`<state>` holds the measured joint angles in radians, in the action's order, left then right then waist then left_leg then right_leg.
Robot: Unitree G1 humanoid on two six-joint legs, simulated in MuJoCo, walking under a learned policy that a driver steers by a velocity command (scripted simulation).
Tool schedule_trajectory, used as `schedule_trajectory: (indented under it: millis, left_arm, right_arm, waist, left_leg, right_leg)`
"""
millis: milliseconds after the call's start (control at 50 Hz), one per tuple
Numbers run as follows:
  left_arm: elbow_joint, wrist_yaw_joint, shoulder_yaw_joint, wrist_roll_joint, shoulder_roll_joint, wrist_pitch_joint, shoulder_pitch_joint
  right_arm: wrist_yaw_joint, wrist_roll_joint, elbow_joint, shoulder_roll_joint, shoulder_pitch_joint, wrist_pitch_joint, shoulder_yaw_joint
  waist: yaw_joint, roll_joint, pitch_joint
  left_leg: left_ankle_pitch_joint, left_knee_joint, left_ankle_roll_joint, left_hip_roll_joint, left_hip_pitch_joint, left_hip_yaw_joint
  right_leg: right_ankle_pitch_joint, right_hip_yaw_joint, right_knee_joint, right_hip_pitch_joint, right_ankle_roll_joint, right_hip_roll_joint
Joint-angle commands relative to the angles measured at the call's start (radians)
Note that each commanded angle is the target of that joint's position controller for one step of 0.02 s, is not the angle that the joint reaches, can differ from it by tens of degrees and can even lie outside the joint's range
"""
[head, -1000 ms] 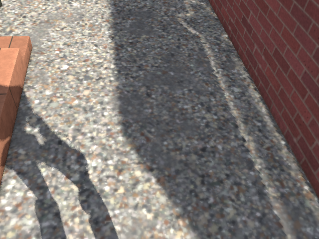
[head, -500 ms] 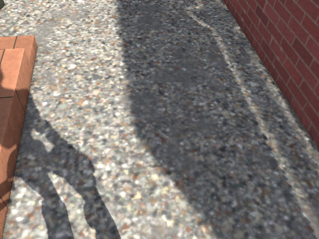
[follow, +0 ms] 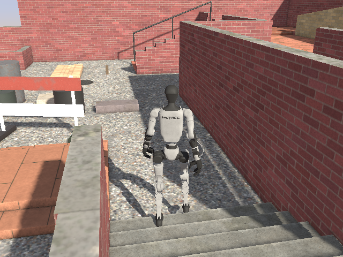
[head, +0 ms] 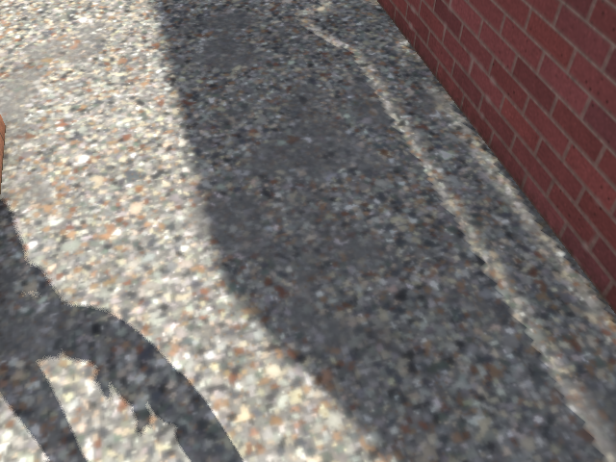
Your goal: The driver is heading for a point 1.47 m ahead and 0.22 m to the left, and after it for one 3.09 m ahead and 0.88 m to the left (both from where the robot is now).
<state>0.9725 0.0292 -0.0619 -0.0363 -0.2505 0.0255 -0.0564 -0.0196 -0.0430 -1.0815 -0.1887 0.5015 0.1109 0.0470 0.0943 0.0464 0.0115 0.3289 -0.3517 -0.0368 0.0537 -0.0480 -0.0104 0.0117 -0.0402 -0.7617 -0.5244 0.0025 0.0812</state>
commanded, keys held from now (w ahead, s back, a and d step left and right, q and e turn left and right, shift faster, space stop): w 1.00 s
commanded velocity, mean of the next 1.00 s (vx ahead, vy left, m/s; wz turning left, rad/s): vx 0.49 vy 0.00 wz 0.00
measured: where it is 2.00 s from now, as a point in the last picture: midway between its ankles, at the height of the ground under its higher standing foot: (328, 282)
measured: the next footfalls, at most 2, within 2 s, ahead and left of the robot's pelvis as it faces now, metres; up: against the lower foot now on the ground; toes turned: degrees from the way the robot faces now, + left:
right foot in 0.20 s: +0.22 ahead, -0.19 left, -0.11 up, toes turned -3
left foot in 0.68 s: +0.52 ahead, -0.06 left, -0.11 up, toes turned +2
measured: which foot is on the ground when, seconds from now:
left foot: down 0.00-0.20, up 0.22-0.66, down 0.68-1.00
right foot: up 0.00-0.18, down 0.20-0.68, up 0.70-1.00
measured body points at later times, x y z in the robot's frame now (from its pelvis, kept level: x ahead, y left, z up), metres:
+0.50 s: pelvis +0.26 -0.12 -0.11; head +0.28 -0.13 +0.34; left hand +0.17 +0.10 -0.25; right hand +0.38 -0.35 -0.25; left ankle +0.41 -0.01 -0.79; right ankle +0.18 -0.19 -0.84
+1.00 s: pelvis +0.51 -0.12 -0.10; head +0.53 -0.11 +0.35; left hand +0.62 +0.12 -0.24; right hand +0.45 -0.35 -0.24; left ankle +0.48 -0.06 -0.84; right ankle +0.64 -0.28 -0.78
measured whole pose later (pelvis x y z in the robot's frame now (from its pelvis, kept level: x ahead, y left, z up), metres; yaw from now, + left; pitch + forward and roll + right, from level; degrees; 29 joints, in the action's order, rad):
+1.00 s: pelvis +0.51 -0.12 -0.10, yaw -1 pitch +0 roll +1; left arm 0.95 0.02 -0.06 -0.03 -0.20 0.03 -0.16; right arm 0.00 -0.01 -1.08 -0.18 0.43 0.09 0.05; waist 0.03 0.03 -0.04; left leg 0.20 -0.25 -0.10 0.09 -0.05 -0.07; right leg 0.10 0.00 -0.85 -0.63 0.03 0.11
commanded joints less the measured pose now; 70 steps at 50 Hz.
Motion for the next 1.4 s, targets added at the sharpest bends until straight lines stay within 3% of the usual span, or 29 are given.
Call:
schedule_trajectory:
  millis: [20, 120, 180, 200, 220, 240, 260, 280, 320, 360, 460, 580, 620, 660, 680, 700, 720, 740, 780, 820, 860, 1120, 1200, 1220, 1240, 1260, 1280, 1320, 1400]
  left_arm:
    - [-0.115, 0.008, -0.012, 0.008, -0.06, 0.033, 0.188]
    - [-0.099, 0.035, -0.003, 0.026, -0.054, 0.034, 0.13]
    - [0.038, 0.022, -0.034, -0.004, -0.119, 0.041, -0.222]
    - [0.093, 0.022, -0.046, -0.017, -0.147, 0.049, -0.392]
    - [0.116, 0.032, -0.04, -0.021, -0.172, 0.05, -0.512]
    - [0.1, 0.029, -0.045, 0.015, -0.215, 0.03, -0.55]
    - [0.091, 0.013, -0.064, 0.017, -0.276, 0.017, -0.478]
    - [0.032, -0.006, -0.03, 0.016, -0.131, 0.021, -0.348]
    - [-0.008, -0.022, 0.002, -0.007, -0.062, 0.053, -0.198]
    - [0.029, -0.03, 0.012, 0.007, -0.041, 0.076, -0.251]
    - [0.058, -0.042, 0.03, 0.035, 0.009, 0.075, -0.389]
    - [0.104, -0.053, 0.029, 0.018, -0.012, 0.067, -0.526]
    - [0.107, -0.056, 0.023, 0.007, -0.031, 0.067, -0.512]
    - [0.101, -0.05, 0.02, 0.009, -0.042, 0.067, -0.486]
    - [0.065, -0.043, 0.029, 0.023, -0.013, 0.072, -0.476]
    - [0.063, -0.032, 0.042, 0.059, 0.076, 0.067, -0.597]
    - [0.06, -0.032, 0.007, 0.018, -0.047, 0.057, -0.476]
    - [0.02, -0.029, 0.006, 0.011, -0.019, 0.057, -0.382]
    - [0.02, -0.026, 0.004, -0.003, 0.019, 0.046, -0.346]
    - [0.04, -0.02, 0.007, -0.01, 0.052, 0.022, -0.4]
    - [0.023, -0.016, 0.002, -0.008, 0.043, 0.01, -0.355]
    - [-0.141, -0.006, 0.011, 0.015, 0.011, 0.024, 0.118]
    - [-0.085, -0.02, -0.011, 0.014, -0.036, 0.054, -0.11]
    - [-0.041, -0.032, -0.031, -0.005, -0.09, 0.071, -0.275]
    - [-0.039, -0.043, -0.056, -0.03, -0.2, 0.078, -0.416]
    - [-0.041, -0.036, -0.063, -0.011, -0.219, 0.057, -0.384]
    - [-0.069, -0.032, -0.042, 0.001, -0.133, 0.047, -0.271]
    - [-0.084, -0.031, -0.015, 0.005, -0.032, 0.056, -0.161]
    - [-0.04, -0.046, -0.004, 0.019, -0.003, 0.085, -0.234]
  right_arm:
    - [-0.006, -0.008, 0.018, -0.135, 0.053, 0.018, 0.028]
    - [0.005, -0.004, 0.042, -0.15, -0.008, 0.007, 0.041]
    - [0.007, -0.004, 0.02, -0.144, 0.016, -0.031, 0.047]
    - [0.007, 0.006, 0.002, -0.129, 0.04, -0.036, 0.051]
    - [-0.001, 0.024, -0.009, -0.054, 0.124, -0.034, 0.049]
    - [-0.014, 0.043, 0.016, -0.066, 0.15, -0.014, 0.044]
    - [-0.014, 0.041, 0.069, -0.044, 0.049, -0.005, 0.028]
    - [0.002, 0.004, 0.078, -0.097, -0.14, -0.013, 0.032]
    - [0.04, -0.011, 0.073, -0.104, -0.176, -0.027, 0.039]
    - [0.053, -0.016, 0.076, -0.049, -0.167, -0.059, 0.022]
    - [0.049, 0.01, 0.168, -0.029, -0.383, -0.055, -0.009]
    - [0.057, 0.026, 0.222, -0.035, -0.557, -0.04, -0.019]
    - [0.047, 0.027, 0.204, -0.047, -0.491, -0.031, -0.01]
    - [0.03, 0.018, 0.125, -0.087, -0.232, -0.015, 0.013]
    - [0.018, -0.009, 0.097, -0.168, -0.063, -0.01, 0.037]
    - [0.021, -0.012, 0.096, -0.249, -0.021, -0.023, 0.06]
    - [0.027, 0.033, 0.095, -0.19, -0.061, -0.045, 0.051]
    - [0.028, 0.039, 0.111, -0.15, -0.183, -0.046, 0.038]
    - [0.027, 0.036, 0.116, -0.078, -0.27, -0.032, 0.02]
    - [0.022, 0.036, 0.092, -0.043, -0.242, -0.017, 0.009]
    - [0.02, 0.034, 0.072, -0.077, -0.196, -0.006, 0.016]
    - [0.005, 0.02, 0.017, -0.113, 0.042, -0.014, 0.015]
    - [0.005, 0.02, 0.034, -0.149, -0.035, -0.016, 0.025]
    - [0.01, 0.032, 0.045, -0.124, -0.04, -0.013, 0.019]
    - [0.016, 0.07, 0.088, -0.032, 0.005, -0.011, -0.003]
    - [0.01, 0.066, 0.087, -0.074, 0.043, -0.021, 0.016]
    - [0.008, 0.044, 0.086, -0.119, -0.017, -0.033, 0.031]
    - [0.023, 0.033, 0.101, -0.06, -0.101, -0.04, 0.028]
    - [0.045, 0.015, 0.123, -0.032, -0.127, -0.078, 0.034]
  waist:
    - [0.037, -0.119, -0.129]
    - [0.029, -0.095, -0.138]
    - [-0.118, 0.029, -0.007]
    - [-0.194, 0.103, 0.072]
    - [-0.16, 0.211, 0.158]
    - [-0.174, 0.265, 0.254]
    - [-0.151, 0.348, 0.229]
    - [-0.162, 0.1, 0.007]
    - [-0.074, 0.043, -0.083]
    - [-0.029, 0.038, -0.094]
    - [-0.073, 0.042, -0.099]
    - [-0.12, 0.004, -0.127]
    - [-0.085, 0.006, -0.079]
    - [0.024, -0.009, 0.054]
    - [0.079, -0.094, 0.173]
    - [0.022, -0.292, 0.291]
    - [0.034, -0.069, 0.197]
    - [-0.012, -0.085, 0.031]
    - [-0.09, -0.054, -0.075]
    - [-0.129, -0.091, -0.067]
    - [-0.139, -0.098, -0.073]
    - [-0.025, -0.116, -0.128]
    - [-0.149, -0.104, -0.027]
    - [-0.207, -0.055, 0.084]
    - [-0.227, 0.122, 0.251]
    - [-0.193, 0.207, 0.305]
    - [-0.151, 0.069, 0.164]
    - [-0.114, 0.01, -0.02]
    - [-0.072, 0.039, -0.044]
  left_leg:
    - [-0.084, 0.005, -0.206, -0.283, 0.077, 0.27]
    - [0.062, -0.134, -0.137, -0.21, -0.167, 0.188]
    - [-0.06, -0.628, -0.119, -0.111, -0.183, 0.065]
    - [0.193, -0.972, -0.109, -0.054, -0.363, 0.035]
    - [0.535, -1.357, -0.088, -0.016, -0.671, 0.072]
    - [0.414, -1.452, -0.101, -0.021, -0.824, 0.11]
    - [0.261, -1.507, -0.089, -0.04, -0.997, 0.06]
    - [0.106, -1.442, -0.086, -0.121, -1.026, 0.006]
    - [-0.113, -1.113, -0.051, -0.178, -0.774, 0.064]
    - [-0.169, -0.954, -0.006, -0.17, -0.659, 0.045]
    - [-0.326, -0.497, -0.005, -0.126, -0.591, -0.028]
    - [-0.314, -0.254, -0.058, -0.064, -0.527, -0.068]
    - [-0.217, -0.211, -0.083, -0.022, -0.413, -0.08]
    - [-0.217, -0.137, -0.131, -0.01, -0.078, -0.068]
    - [-0.189, -0.13, -0.191, -0.217, 0.182, 0.169]
    - [-0.202, -0.052, -0.372, -0.507, 0.439, 0.646]
    - [-0.019, 0.02, -0.329, -0.441, 0.358, 0.666]
    - [0.011, 0.069, -0.291, -0.412, 0.196, 0.526]
    - [-0.15, 0.143, -0.22, -0.325, -0.067, 0.361]
    - [-0.232, 0.176, -0.194, -0.273, -0.163, 0.261]
    - [-0.284, 0.198, -0.198, -0.256, -0.175, 0.206]
    - [-0.479, 0.156, -0.181, -0.265, 0.082, 0.143]
    - [-0.72, -0.105, -0.131, -0.229, 0.037, 0.128]
    - [-0.614, -0.316, -0.109, -0.168, -0.089, 0.084]
    - [-0.211, -0.655, -0.063, -0.054, -0.38, 0.004]
    - [0.189, -0.841, -0.067, 0.012, -0.528, 0.022]
    - [0.118, -0.903, -0.079, -0.065, -0.568, 0.071]
    - [-0.011, -0.837, -0.072, -0.127, -0.542, 0.067]
    - [-0.103, -0.806, -0.051, -0.143, -0.537, 0.042]
  right_leg:
    - [-0.087, -0.036, 0.133, -0.234, -0.006, 0.03]
    - [-0.299, 0.008, 0.366, 0.163, 0.019, 0.03]
    - [-0.263, 0.115, 0.43, 0.516, 0.032, -0.023]
    - [-0.211, 0.056, 0.349, 0.726, 0.036, 0.035]
    - [-0.462, -0.064, 0.034, 0.94, 0.011, 0.17]
    - [-0.321, -0.268, 0.117, 0.959, 0.052, 0.293]
    - [0.417, -0.581, 0.396, 0.873, 0.185, 0.387]
    - [0.627, -0.515, 0.525, 0.644, 0.164, 0.308]
    - [0.176, -0.356, 0.486, 0.331, 0.164, 0.241]
    - [-0.066, -0.22, 0.489, 0.216, 0.149, 0.157]
    - [-0.353, -0.066, 0.528, 0.331, 0.166, 0.093]
    - [-0.435, -0.047, 0.54, 0.55, 0.154, 0.127]
    - [-0.636, -0.025, 0.429, 0.607, 0.15, 0.125]
    - [-0.65, 0.019, 0.125, 0.525, 0.141, 0.086]
    - [-0.325, 0.054, -0.162, 0.322, 0.129, 0.04]
    - [0.527, 0.118, -0.56, -0.037, 0.09, -0.152]
    - [0.511, 0.01, -0.6, -0.167, 0.109, -0.117]
    - [0.414, 0.009, -0.558, -0.212, 0.111, -0.069]
    - [0.32, 0.002, -0.432, -0.078, 0.094, -0.014]
    - [0.289, 0.016, -0.373, 0.023, 0.067, -0.005]
    - [0.234, 0.03, -0.325, -0.001, 0.053, 0.002]
    - [0.059, 0.087, 0.157, -0.105, 0.027, -0.021]
    - [0.134, 0.111, 0.322, 0.269, 0.067, -0.094]
    - [0.133, 0.037, 0.335, 0.524, 0.097, -0.018]
    - [0.275, -0.325, 0.382, 0.829, 0.166, 0.28]
    - [0.298, -0.59, 0.493, 0.832, 0.224, 0.386]
    - [0.39, -0.467, 0.502, 0.694, 0.199, 0.34]
    - [0.29, -0.224, 0.574, 0.455, 0.139, 0.246]
    - [0.03, -0.014, 0.6, 0.398, 0.112, 0.184]
Keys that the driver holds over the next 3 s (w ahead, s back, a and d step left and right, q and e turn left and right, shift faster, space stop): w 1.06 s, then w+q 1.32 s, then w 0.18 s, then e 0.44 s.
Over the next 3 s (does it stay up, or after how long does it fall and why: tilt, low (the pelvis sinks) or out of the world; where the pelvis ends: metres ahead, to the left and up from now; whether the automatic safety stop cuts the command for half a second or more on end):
stays up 1.37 0.17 -0.10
